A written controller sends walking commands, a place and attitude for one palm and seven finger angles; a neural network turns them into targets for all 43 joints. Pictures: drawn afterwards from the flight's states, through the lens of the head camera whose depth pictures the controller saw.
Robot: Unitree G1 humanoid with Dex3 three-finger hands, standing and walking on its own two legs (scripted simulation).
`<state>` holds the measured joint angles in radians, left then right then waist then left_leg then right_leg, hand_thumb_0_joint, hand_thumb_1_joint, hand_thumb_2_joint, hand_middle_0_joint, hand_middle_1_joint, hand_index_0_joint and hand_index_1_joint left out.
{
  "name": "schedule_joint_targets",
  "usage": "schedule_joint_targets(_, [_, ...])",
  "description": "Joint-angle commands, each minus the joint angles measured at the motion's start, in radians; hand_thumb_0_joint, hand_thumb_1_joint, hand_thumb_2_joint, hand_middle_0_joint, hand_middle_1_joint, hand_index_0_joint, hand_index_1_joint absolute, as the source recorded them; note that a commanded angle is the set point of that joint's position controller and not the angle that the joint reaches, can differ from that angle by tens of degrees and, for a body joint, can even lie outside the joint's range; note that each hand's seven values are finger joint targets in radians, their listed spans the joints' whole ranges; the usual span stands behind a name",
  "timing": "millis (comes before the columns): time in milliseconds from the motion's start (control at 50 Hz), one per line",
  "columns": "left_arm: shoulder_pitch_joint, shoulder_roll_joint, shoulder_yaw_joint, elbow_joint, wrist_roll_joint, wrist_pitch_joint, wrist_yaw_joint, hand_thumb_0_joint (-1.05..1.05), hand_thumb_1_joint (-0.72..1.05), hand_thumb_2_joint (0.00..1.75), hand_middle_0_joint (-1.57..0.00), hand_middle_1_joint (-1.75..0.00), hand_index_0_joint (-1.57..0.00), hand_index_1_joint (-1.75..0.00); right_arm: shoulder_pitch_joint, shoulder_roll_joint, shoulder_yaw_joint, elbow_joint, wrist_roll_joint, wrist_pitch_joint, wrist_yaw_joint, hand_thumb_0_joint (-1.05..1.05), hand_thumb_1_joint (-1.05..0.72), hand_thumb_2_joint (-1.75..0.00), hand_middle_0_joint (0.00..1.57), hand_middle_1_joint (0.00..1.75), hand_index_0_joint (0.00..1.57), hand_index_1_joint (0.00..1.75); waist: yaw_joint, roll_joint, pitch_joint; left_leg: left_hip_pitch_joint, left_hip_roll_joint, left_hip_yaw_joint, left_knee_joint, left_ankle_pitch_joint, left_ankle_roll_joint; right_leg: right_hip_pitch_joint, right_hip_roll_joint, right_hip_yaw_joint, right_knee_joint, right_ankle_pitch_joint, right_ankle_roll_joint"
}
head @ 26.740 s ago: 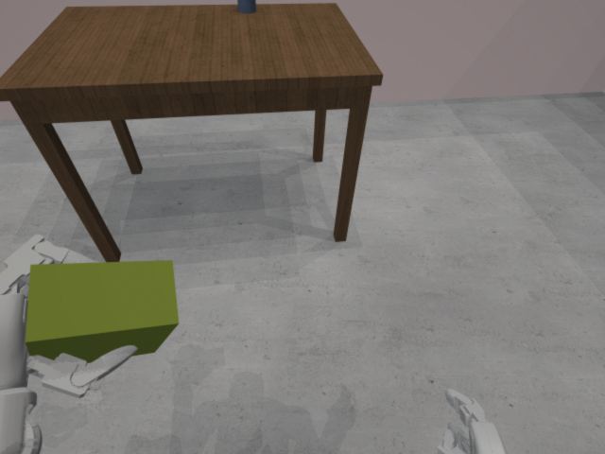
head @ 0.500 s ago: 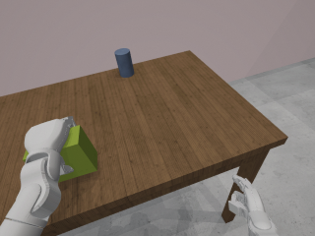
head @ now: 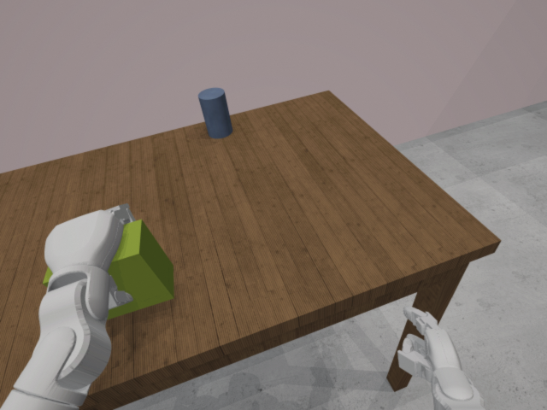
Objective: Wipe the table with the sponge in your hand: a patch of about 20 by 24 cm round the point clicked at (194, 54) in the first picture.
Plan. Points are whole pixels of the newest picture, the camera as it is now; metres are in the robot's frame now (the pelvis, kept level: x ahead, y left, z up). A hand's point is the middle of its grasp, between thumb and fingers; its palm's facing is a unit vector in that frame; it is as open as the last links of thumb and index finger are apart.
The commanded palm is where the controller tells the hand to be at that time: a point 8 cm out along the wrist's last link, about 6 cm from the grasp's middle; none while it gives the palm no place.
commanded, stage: move the sponge above the wiping area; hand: left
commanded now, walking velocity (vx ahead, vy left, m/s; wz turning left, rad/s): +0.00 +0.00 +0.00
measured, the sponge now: (123, 280) +0.25 +0.28 +0.08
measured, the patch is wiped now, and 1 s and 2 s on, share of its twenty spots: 0.00 0.00 0.00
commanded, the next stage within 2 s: lower the sponge onto the table in 0.88 s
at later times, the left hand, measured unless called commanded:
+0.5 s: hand (103, 268) +0.23 +0.28 +0.13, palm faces +0.09 -0.07 -0.99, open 10.5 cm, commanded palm +0.20 +0.27 +0.20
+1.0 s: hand (111, 266) +0.24 +0.27 +0.13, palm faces +0.10 -0.09 -0.99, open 10.5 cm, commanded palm +0.20 +0.26 +0.21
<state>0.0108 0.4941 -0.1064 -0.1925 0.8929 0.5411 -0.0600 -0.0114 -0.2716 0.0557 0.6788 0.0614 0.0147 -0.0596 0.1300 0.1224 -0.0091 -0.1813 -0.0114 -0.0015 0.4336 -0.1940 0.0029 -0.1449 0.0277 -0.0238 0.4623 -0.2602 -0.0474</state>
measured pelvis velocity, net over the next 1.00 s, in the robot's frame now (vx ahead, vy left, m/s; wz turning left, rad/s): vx -0.01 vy -0.01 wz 0.00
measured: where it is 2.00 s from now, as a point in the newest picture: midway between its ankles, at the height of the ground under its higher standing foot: outside the picture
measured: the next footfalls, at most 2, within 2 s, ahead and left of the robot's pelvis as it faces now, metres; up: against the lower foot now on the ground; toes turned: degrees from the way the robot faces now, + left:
none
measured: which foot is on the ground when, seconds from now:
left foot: down 0.00-1.00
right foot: down 0.00-1.00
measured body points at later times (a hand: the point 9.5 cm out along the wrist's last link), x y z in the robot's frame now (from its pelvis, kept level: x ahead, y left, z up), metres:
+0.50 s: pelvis -0.01 -0.01 +0.00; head -0.03 -0.06 +0.44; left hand +0.22 +0.28 +0.19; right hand +0.26 -0.19 -0.07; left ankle +0.03 +0.12 -0.74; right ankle +0.00 -0.09 -0.74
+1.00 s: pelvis -0.01 -0.01 +0.00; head -0.03 -0.06 +0.44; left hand +0.23 +0.27 +0.19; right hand +0.26 -0.19 -0.07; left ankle +0.03 +0.12 -0.74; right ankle +0.00 -0.09 -0.74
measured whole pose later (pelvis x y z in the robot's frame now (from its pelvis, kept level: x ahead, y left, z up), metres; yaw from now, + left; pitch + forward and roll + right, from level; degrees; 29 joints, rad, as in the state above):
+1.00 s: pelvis -0.01 -0.01 +0.00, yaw +0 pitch -4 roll +1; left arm 0.01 0.50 -0.12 -0.21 0.89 0.56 -0.09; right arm -0.02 -0.27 0.06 0.67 0.06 0.00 -0.06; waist 0.13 0.13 -0.01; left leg -0.18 -0.01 -0.01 0.44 -0.19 0.00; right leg -0.15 0.03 -0.03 0.48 -0.26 -0.06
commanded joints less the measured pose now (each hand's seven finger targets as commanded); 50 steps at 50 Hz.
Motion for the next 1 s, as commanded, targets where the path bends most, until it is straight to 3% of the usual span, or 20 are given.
schedule_joint_targets(0, [-0.289, 0.216, 0.127, -0.200, 0.046, -0.004, 0.046, 0.00, 0.10, 1.30, -1.20, -1.60, -1.20, -1.60, -0.273, -0.069, -0.029, -0.193, -0.003, -0.063, -0.005, 0.00, -0.90, -0.90, 0.20, 0.30, 0.20, 0.30, 0.011, -0.066, -0.216, 0.100, -0.018, -0.071, -0.030, 0.193, 0.030, 0.002, -0.029, 0.097, -0.086, 0.175, -0.025])
schedule_joint_targets(40, [-0.339, 0.259, 0.152, -0.220, 0.057, 0.000, 0.050, 0.00, 0.10, 1.30, -1.20, -1.60, -1.20, -1.60, -0.297, -0.071, -0.026, -0.194, -0.003, -0.064, -0.012, 0.00, -0.90, -0.90, 0.20, 0.30, 0.20, 0.30, 0.015, -0.041, -0.200, 0.109, -0.020, -0.079, -0.037, 0.159, 0.030, -0.014, -0.019, 0.132, -0.098, 0.128, -0.039])
schedule_joint_targets(60, [-0.346, 0.207, 0.108, -0.221, 0.054, -0.004, 0.051, 0.00, 0.10, 1.30, -1.20, -1.60, -1.20, -1.60, -0.285, -0.059, -0.024, -0.199, -0.002, -0.070, -0.010, 0.00, -0.90, -0.90, 0.20, 0.30, 0.20, 0.30, 0.009, -0.048, -0.219, 0.107, -0.021, -0.071, -0.032, 0.166, 0.031, -0.006, -0.028, 0.103, -0.090, 0.126, -0.030])
schedule_joint_targets(140, [-0.368, 0.267, 0.154, -0.186, 0.061, 0.001, 0.057, 0.00, 0.10, 1.30, -1.20, -1.60, -1.20, -1.60, -0.302, -0.069, -0.025, -0.185, -0.004, -0.072, -0.017, 0.00, -0.90, -0.90, 0.20, 0.30, 0.20, 0.30, 0.023, -0.046, -0.201, 0.108, -0.023, -0.080, -0.041, 0.134, 0.029, -0.013, -0.020, 0.140, -0.107, 0.091, -0.042])
schedule_joint_targets(240, [-0.321, 0.269, 0.174, -0.182, 0.049, 0.014, 0.052, 0.00, 0.10, 1.30, -1.20, -1.60, -1.20, -1.60, -0.306, -0.071, -0.026, -0.181, -0.002, -0.069, -0.008, 0.00, -0.90, -0.90, 0.20, 0.30, 0.20, 0.30, 0.028, -0.052, -0.216, 0.104, -0.025, -0.074, -0.035, 0.166, 0.028, 0.006, -0.020, 0.139, -0.100, 0.136, -0.039])
schedule_joint_targets(260, [-0.331, 0.200, 0.112, -0.205, 0.044, 0.011, 0.046, 0.00, 0.10, 1.30, -1.20, -1.60, -1.20, -1.60, -0.304, -0.057, -0.022, -0.193, 0.001, -0.073, -0.003, 0.00, -0.90, -0.90, 0.20, 0.30, 0.20, 0.30, 0.016, -0.048, -0.230, 0.100, -0.021, -0.066, -0.029, 0.179, 0.027, 0.012, -0.031, 0.107, -0.085, 0.151, -0.030])
schedule_joint_targets(340, [-0.248, 0.276, 0.191, -0.207, 0.032, 0.025, 0.034, 0.00, 0.10, 1.30, -1.20, -1.60, -1.20, -1.60, -0.305, -0.073, -0.026, -0.188, -0.001, -0.059, -0.002, 0.00, -0.90, -0.90, 0.20, 0.30, 0.20, 0.30, 0.025, -0.071, -0.195, 0.084, -0.022, -0.072, -0.028, 0.163, 0.029, 0.004, -0.024, 0.144, -0.096, 0.153, -0.033])
schedule_joint_targets(360, [-0.267, 0.224, 0.143, -0.210, 0.032, 0.022, 0.030, 0.00, 0.10, 1.30, -1.20, -1.60, -1.20, -1.60, -0.297, -0.064, -0.023, -0.195, 0.000, -0.061, -0.002, 0.00, -0.90, -0.90, 0.20, 0.30, 0.20, 0.30, 0.011, -0.085, -0.205, 0.077, -0.021, -0.059, -0.017, 0.167, 0.030, 0.005, -0.034, 0.125, -0.087, 0.160, -0.023])
schedule_joint_targets(400, [-0.267, 0.261, 0.169, -0.169, 0.036, 0.022, 0.026, 0.00, 0.10, 1.30, -1.20, -1.60, -1.20, -1.60, -0.284, -0.073, -0.023, -0.184, -0.001, -0.056, -0.007, 0.00, -0.90, -0.90, 0.20, 0.30, 0.20, 0.30, 0.009, -0.107, -0.174, 0.064, -0.022, -0.065, -0.020, 0.144, 0.029, -0.016, -0.032, 0.124, -0.099, 0.132, -0.017])
schedule_joint_targets(440, [-0.324, 0.288, 0.175, -0.194, 0.044, 0.017, 0.025, 0.00, 0.10, 1.30, -1.20, -1.60, -1.20, -1.60, -0.304, -0.074, -0.020, -0.189, 0.000, -0.062, -0.015, 0.00, -0.90, -0.90, 0.20, 0.30, 0.20, 0.30, 0.011, -0.054, -0.164, 0.081, -0.025, -0.071, -0.024, 0.116, 0.031, -0.037, -0.024, 0.152, -0.111, 0.086, -0.032])
schedule_joint_targets(460, [-0.346, 0.239, 0.129, -0.185, 0.046, 0.009, 0.022, 0.00, 0.10, 1.30, -1.20, -1.60, -1.20, -1.60, -0.294, -0.064, -0.018, -0.191, 0.003, -0.068, -0.016, 0.00, -0.90, -0.90, 0.20, 0.30, 0.20, 0.30, 0.002, -0.055, -0.175, 0.081, -0.026, -0.068, -0.022, 0.112, 0.032, -0.039, -0.031, 0.126, -0.108, 0.069, -0.024])
schedule_joint_targets(540, [-0.377, 0.279, 0.152, -0.218, 0.047, -0.037, 0.024, 0.00, 0.10, 1.30, -1.20, -1.60, -1.20, -1.60, -0.292, -0.068, -0.023, -0.189, -0.003, -0.089, -0.028, 0.00, -0.90, -0.90, 0.20, 0.30, 0.20, 0.30, 0.009, -0.038, -0.201, 0.115, -0.029, -0.078, -0.023, 0.109, 0.035, -0.031, -0.025, 0.156, -0.119, 0.064, -0.034])
schedule_joint_targets(560, [-0.390, 0.230, 0.113, -0.217, 0.046, -0.048, 0.026, 0.00, 0.10, 1.30, -1.20, -1.60, -1.20, -1.60, -0.283, -0.054, -0.021, -0.191, -0.003, -0.097, -0.027, 0.00, -0.90, -0.90, 0.20, 0.30, 0.20, 0.30, 0.002, -0.054, -0.210, 0.113, -0.029, -0.072, -0.019, 0.121, 0.034, -0.028, -0.032, 0.127, -0.112, 0.071, -0.027])
schedule_joint_targets(740, [-0.352, 0.308, 0.211, -0.129, 0.040, 0.005, 0.053, 0.00, 0.10, 1.30, -1.20, -1.60, -1.20, -1.60, -0.301, -0.077, -0.025, -0.167, -0.004, -0.080, -0.019, 0.00, -0.90, -0.90, 0.20, 0.30, 0.20, 0.30, 0.029, -0.063, -0.192, 0.081, -0.029, -0.069, -0.034, 0.135, 0.023, 0.000, -0.026, 0.157, -0.112, 0.108, -0.036])
schedule_joint_targets(760, [-0.356, 0.233, 0.151, -0.154, 0.031, 0.006, 0.046, 0.00, 0.10, 1.30, -1.20, -1.60, -1.20, -1.60, -0.303, -0.064, -0.022, -0.180, 0.001, -0.081, -0.013, 0.00, -0.90, -0.90, 0.20, 0.30, 0.20, 0.30, 0.019, -0.054, -0.213, 0.080, -0.026, -0.064, -0.032, 0.146, 0.023, 0.009, -0.033, 0.120, -0.099, 0.120, -0.028])
schedule_joint_targets(840, [-0.292, 0.257, 0.168, -0.179, 0.029, 0.018, 0.027, 0.00, 0.10, 1.30, -1.20, -1.60, -1.20, -1.60, -0.304, -0.072, -0.025, -0.187, 0.001, -0.073, -0.008, 0.00, -0.90, -0.90, 0.20, 0.30, 0.20, 0.30, 0.023, -0.054, -0.201, 0.084, -0.024, -0.069, -0.028, 0.150, 0.027, 0.000, -0.026, 0.138, -0.098, 0.137, -0.032])
schedule_joint_targets(860, [-0.281, 0.203, 0.121, -0.200, 0.025, 0.014, 0.019, 0.00, 0.10, 1.30, -1.20, -1.60, -1.20, -1.60, -0.298, -0.062, -0.021, -0.199, 0.003, -0.076, -0.005, 0.00, -0.90, -0.90, 0.20, 0.30, 0.20, 0.30, 0.015, -0.067, -0.211, 0.079, -0.023, -0.064, -0.021, 0.165, 0.029, 0.006, -0.033, 0.106, -0.085, 0.155, -0.023])
schedule_joint_targets(920, [-0.278, 0.223, 0.128, -0.235, 0.034, 0.001, 0.017, 0.00, 0.10, 1.30, -1.20, -1.60, -1.20, -1.60, -0.280, -0.066, -0.026, -0.200, -0.003, -0.071, -0.003, 0.00, -0.90, -0.90, 0.20, 0.30, 0.20, 0.30, 0.014, -0.082, -0.214, 0.088, -0.022, -0.069, -0.020, 0.177, 0.032, 0.003, -0.033, 0.107, -0.084, 0.176, -0.020])
schedule_joint_targets(940, [-0.285, 0.275, 0.173, -0.245, 0.040, 0.002, 0.023, 0.00, 0.10, 1.30, -1.20, -1.60, -1.20, -1.60, -0.296, -0.071, -0.026, -0.199, -0.003, -0.075, -0.008, 0.00, -0.90, -0.90, 0.20, 0.30, 0.20, 0.30, 0.020, -0.070, -0.205, 0.096, -0.021, -0.074, -0.019, 0.158, 0.033, -0.009, -0.023, 0.142, -0.093, 0.142, -0.031])
schedule_joint_targets(980, [-0.330, 0.254, 0.150, -0.223, 0.053, -0.006, 0.032, 0.00, 0.10, 1.30, -1.20, -1.60, -1.20, -1.60, -0.275, -0.067, -0.023, -0.191, -0.004, -0.077, -0.008, 0.00, -0.90, -0.90, 0.20, 0.30, 0.20, 0.30, 0.010, -0.066, -0.202, 0.092, -0.023, -0.074, -0.022, 0.161, 0.029, -0.016, -0.026, 0.117, -0.094, 0.131, -0.027])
